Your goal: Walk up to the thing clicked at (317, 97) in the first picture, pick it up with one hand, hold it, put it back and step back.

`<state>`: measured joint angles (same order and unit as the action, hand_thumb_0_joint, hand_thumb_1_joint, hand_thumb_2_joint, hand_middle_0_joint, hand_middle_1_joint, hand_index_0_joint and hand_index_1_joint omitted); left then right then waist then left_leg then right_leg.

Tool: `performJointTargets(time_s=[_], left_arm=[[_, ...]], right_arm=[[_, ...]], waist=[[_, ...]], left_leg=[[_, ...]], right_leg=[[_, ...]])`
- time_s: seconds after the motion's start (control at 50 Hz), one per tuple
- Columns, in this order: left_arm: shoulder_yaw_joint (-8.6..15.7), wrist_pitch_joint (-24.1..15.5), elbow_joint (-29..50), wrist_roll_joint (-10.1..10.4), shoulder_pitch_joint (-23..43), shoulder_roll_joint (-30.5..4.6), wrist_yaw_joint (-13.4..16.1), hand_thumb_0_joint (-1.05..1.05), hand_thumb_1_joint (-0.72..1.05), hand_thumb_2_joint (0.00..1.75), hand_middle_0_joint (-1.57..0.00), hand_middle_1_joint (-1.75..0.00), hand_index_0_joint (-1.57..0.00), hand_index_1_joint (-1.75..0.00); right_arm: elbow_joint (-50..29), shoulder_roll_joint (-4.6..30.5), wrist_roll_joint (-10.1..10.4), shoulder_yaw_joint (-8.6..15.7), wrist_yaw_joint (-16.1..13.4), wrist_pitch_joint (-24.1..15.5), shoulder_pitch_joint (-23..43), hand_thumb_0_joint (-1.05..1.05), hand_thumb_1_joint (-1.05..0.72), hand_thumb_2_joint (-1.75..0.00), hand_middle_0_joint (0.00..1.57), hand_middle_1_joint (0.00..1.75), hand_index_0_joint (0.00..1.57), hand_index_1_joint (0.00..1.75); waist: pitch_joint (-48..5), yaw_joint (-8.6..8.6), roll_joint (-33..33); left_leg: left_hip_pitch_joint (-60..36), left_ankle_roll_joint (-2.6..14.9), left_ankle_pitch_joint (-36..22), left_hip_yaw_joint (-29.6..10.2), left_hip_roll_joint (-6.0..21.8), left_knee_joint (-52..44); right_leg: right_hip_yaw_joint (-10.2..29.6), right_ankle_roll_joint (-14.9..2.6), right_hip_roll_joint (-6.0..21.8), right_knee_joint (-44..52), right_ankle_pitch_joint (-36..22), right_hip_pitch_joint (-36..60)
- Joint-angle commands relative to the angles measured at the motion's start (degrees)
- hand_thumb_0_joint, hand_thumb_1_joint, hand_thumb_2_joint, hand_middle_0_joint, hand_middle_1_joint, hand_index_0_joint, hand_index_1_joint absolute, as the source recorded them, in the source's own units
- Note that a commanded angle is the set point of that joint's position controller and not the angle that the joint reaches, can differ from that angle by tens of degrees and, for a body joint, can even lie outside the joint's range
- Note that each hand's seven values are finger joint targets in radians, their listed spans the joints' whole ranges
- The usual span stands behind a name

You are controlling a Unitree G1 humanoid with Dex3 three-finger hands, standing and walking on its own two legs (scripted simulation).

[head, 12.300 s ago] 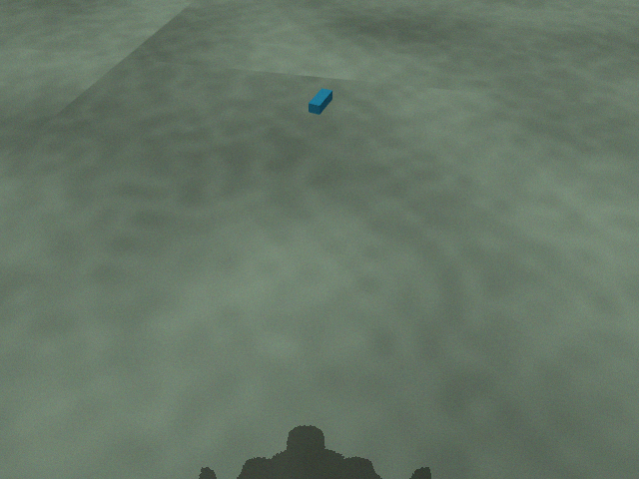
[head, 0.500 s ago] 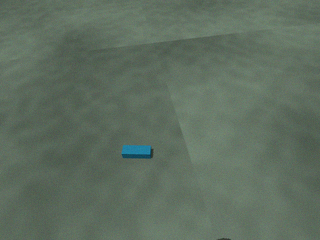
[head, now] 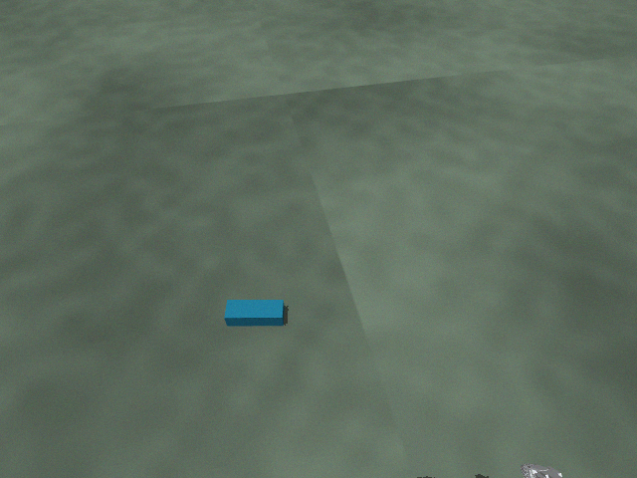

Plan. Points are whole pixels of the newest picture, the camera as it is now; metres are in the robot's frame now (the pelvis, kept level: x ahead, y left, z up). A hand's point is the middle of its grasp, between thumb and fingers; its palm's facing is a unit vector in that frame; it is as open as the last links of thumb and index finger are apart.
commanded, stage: stand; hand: left
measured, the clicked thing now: (255, 312) +0.77 +0.24 -0.75
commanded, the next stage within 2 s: walk up in 0.88 s
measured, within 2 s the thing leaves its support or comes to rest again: neither
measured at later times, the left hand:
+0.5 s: hand out of the picture +0.06 +0.25 -0.15, palm faces -0.04 -0.94 -0.35, open 7.4 cm
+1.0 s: hand out of the picture +0.06 +0.26 -0.15, palm faces -0.03 -0.94 -0.35, open 7.4 cm
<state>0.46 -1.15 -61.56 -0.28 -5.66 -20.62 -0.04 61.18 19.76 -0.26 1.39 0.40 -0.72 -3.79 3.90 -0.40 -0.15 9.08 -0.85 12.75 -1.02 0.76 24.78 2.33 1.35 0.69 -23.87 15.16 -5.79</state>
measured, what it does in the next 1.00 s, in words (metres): stands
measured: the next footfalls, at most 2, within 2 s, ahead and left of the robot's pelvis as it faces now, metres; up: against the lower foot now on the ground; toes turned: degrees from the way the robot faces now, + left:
left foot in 1.42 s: +0.28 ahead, +0.11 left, +0.00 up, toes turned +5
right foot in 1.80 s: +0.35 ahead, -0.14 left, +0.00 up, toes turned -1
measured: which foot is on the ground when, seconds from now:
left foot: down 0.00-1.00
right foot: down 0.00-1.00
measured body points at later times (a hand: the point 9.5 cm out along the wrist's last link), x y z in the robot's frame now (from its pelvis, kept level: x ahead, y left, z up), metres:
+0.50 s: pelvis -0.02 +0.00 +0.01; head -0.01 -0.01 +0.46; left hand +0.07 +0.30 -0.13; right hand +0.05 -0.31 -0.13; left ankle +0.01 +0.13 -0.74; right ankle -0.02 -0.14 -0.74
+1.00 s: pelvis -0.01 -0.01 +0.00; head -0.01 -0.01 +0.45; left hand +0.06 +0.30 -0.12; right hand +0.05 -0.32 -0.13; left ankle +0.01 +0.13 -0.74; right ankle -0.03 -0.13 -0.73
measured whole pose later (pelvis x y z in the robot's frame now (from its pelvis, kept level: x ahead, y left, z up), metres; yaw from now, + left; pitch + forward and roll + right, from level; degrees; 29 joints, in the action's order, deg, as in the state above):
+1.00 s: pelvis -0.01 -0.01 +0.00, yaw -1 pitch -2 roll +1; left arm 2.2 -1.1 -61.0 -1.7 -10.4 -21.6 -2.2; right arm 61.5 20.7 -1.8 3.4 2.6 -1.1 -10.3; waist 1.6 -0.1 -0.5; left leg 10.0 1.3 15.5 -0.6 0.8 24.3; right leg 1.7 -2.1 0.4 -31.2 24.2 -10.5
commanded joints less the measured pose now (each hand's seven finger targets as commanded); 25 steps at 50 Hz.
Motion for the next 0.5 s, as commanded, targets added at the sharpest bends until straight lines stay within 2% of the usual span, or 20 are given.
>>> performJointTargets(time_s=[0.0, 0.2, 0.24, 0.3, 0.38, 0.42, 0.44, 0.48], left_arm=[[2.11, -0.95, 2.02, 0.12, 2.87, -12.07, 0.72, 0.00, 0.90, 0.90, -0.20, -0.30, -0.20, -0.30], [1.79, -1.13, 0.43, -0.12, 3.91, -12.23, 0.65, 0.00, 0.90, 0.90, -0.20, -0.30, -0.20, -0.30], [1.73, -1.03, 0.20, -0.16, 3.92, -12.47, 0.61, 0.00, 0.90, 0.90, -0.20, -0.30, -0.20, -0.30], [1.67, -0.95, 0.05, -0.16, 3.82, -12.28, 0.54, 0.00, 0.90, 0.90, -0.20, -0.30, -0.20, -0.30], [1.60, -0.91, -0.07, -0.12, 3.63, -12.20, 0.40, 0.00, 0.90, 0.90, -0.20, -0.30, -0.20, -0.30], [1.73, -0.87, -0.16, -0.16, 3.15, -12.45, 0.39, 0.00, 0.90, 0.90, -0.20, -0.30, -0.20, -0.30], [1.63, -0.87, -0.24, -0.10, 3.07, -12.24, 0.37, 0.00, 0.90, 0.90, -0.20, -0.30, -0.20, -0.30], [1.71, -0.86, -0.07, -0.22, 2.85, -12.45, 0.30, 0.00, 0.90, 0.90, -0.20, -0.30, -0.20, -0.30]], right_arm=[[-2.21, 12.11, 0.08, 2.09, -0.68, -1.03, 3.02, 0.00, -0.90, -0.90, 0.20, 0.30, 0.20, 0.30], [-0.36, 12.53, -0.06, 1.75, -0.53, -0.96, 4.02, 0.00, -0.90, -0.90, 0.20, 0.30, 0.20, 0.30], [0.09, 12.28, -0.06, 1.63, -0.42, -0.88, 3.77, 0.00, -0.90, -0.90, 0.20, 0.30, 0.20, 0.30], [0.41, 12.59, -0.16, 1.73, -0.42, -1.00, 3.47, 0.00, -0.90, -0.90, 0.20, 0.30, 0.20, 0.30], [0.86, 12.66, -0.17, 1.59, -0.29, -0.92, 2.62, 0.00, -0.90, -0.90, 0.20, 0.30, 0.20, 0.30], [0.91, 12.86, -0.22, 1.74, -0.27, -1.00, 2.56, 0.00, -0.90, -0.90, 0.20, 0.30, 0.20, 0.30], [1.16, 12.72, -0.26, 1.60, -0.23, -0.96, 1.96, 0.00, -0.90, -0.90, 0.20, 0.30, 0.20, 0.30], [1.16, 12.88, -0.30, 1.73, -0.25, -1.05, 2.02, 0.00, -0.90, -0.90, 0.20, 0.30, 0.20, 0.30]], waist=[[-6.59, 0.49, 0.88], [-7.03, 0.59, 0.94], [-4.81, 0.68, -0.43], [-5.08, 0.65, 0.23], [-3.72, 0.70, -0.02], [-4.77, 0.69, 0.33], [-3.55, 0.69, 0.37], [-4.08, 0.59, -0.01]], left_leg=[[-5.39, 1.97, -17.60, -4.70, 6.31, -4.91], [-6.06, 1.63, -14.30, -3.92, 6.47, -7.01], [-4.92, 1.26, -9.97, -4.19, 6.13, -8.20], [-4.81, 1.24, -10.04, -4.38, 6.37, -8.55], [-3.05, 1.27, -5.67, -4.60, 6.11, -9.28], [-4.13, 1.37, -6.57, -4.66, 6.30, -9.16], [-2.69, 1.28, -4.82, -5.08, 6.29, -9.86], [-3.86, 1.34, -4.80, -4.97, 6.19, -9.40]], right_leg=[[3.49, -2.14, 5.77, 5.19, -16.75, 0.48], [3.98, -1.98, 6.29, 7.60, -14.89, 1.00], [4.13, -2.00, 6.08, 8.73, -10.40, -0.86], [4.11, -2.15, 6.04, 8.54, -9.65, -0.92], [4.34, -2.06, 5.95, 9.49, -5.96, -1.52], [4.42, -2.22, 6.01, 9.00, -6.57, -1.58], [4.10, -2.04, 5.71, 9.33, -4.51, -1.96], [4.51, -2.25, 5.89, 9.42, -4.78, -2.67]])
